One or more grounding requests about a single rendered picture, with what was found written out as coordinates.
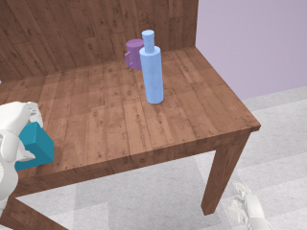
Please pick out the sponge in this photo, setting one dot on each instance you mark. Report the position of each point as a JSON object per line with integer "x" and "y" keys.
{"x": 36, "y": 141}

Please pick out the robot right hand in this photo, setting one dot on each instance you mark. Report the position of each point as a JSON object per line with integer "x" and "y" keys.
{"x": 246, "y": 208}

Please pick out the robot left hand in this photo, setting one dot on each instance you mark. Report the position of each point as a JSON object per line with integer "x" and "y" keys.
{"x": 13, "y": 118}

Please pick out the right robot forearm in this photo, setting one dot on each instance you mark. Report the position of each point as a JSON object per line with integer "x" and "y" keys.
{"x": 258, "y": 223}

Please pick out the left robot forearm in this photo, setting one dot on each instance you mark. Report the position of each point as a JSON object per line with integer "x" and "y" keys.
{"x": 9, "y": 143}

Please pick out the table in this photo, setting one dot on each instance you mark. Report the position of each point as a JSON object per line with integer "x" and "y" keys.
{"x": 68, "y": 57}

